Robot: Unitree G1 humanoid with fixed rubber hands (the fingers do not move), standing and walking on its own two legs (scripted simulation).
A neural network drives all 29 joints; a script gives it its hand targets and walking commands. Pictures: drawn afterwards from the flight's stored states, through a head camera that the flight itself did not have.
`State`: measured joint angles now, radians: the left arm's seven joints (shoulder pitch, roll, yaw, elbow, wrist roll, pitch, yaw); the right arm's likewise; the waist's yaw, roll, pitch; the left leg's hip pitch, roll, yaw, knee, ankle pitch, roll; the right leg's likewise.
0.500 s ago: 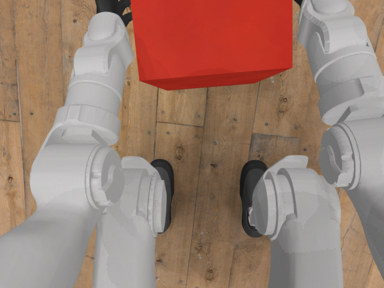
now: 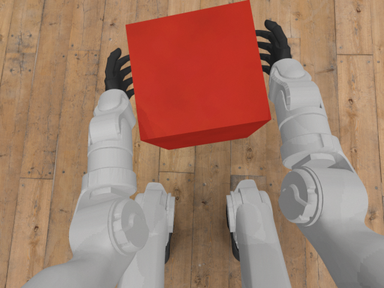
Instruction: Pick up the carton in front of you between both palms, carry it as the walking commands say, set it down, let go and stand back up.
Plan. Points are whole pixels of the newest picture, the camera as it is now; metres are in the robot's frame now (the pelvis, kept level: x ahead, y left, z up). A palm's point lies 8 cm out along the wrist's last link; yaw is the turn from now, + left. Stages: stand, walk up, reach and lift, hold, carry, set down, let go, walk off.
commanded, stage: reach and lift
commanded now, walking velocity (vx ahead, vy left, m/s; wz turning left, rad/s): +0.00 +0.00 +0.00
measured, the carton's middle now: (199, 93) +0.51 -0.02 -0.14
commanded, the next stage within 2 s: none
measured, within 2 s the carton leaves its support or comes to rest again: neither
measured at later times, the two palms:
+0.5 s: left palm (68, 69) +0.46 +0.14 +0.09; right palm (322, 46) +0.47 -0.16 +0.09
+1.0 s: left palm out of the picture +0.42 +0.14 +0.24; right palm out of the picture +0.42 -0.16 +0.23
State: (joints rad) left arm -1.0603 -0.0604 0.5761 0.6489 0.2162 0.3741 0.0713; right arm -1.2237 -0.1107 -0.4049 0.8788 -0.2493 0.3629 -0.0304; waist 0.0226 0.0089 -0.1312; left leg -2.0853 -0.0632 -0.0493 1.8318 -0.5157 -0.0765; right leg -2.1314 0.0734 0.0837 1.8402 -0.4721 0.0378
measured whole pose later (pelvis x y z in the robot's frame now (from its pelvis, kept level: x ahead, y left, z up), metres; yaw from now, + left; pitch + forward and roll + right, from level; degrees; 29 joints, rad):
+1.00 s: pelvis +0.09 +0.01 +0.26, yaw -2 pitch +18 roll +0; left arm -0.37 -0.18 0.34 0.48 0.20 0.38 0.03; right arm -0.39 0.12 -0.32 0.48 -0.21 0.40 -0.03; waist 0.01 0.04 -0.17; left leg -0.81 -0.04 -0.07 0.88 -0.38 -0.02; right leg -0.84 0.02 0.08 0.88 -0.36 0.03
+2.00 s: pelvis +0.10 +0.01 +0.31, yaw -2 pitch -5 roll +0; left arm -0.28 -0.16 0.24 0.33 0.29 0.67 -0.03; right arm -0.26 0.15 -0.25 0.32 -0.29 0.66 -0.01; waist -0.01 0.01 0.01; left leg -0.09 -0.01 -0.08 0.40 -0.22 -0.01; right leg -0.11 0.01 0.07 0.39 -0.19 0.02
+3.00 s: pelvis +0.10 +0.01 +0.31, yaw +1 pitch -2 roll -1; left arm -0.30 -0.16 0.21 0.17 0.25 0.83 -0.01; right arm -0.29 0.14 -0.24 0.16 -0.24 0.82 -0.02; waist -0.03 0.00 -0.07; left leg -0.24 0.01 -0.02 0.59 -0.38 -0.02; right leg -0.20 0.00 0.03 0.47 -0.25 0.02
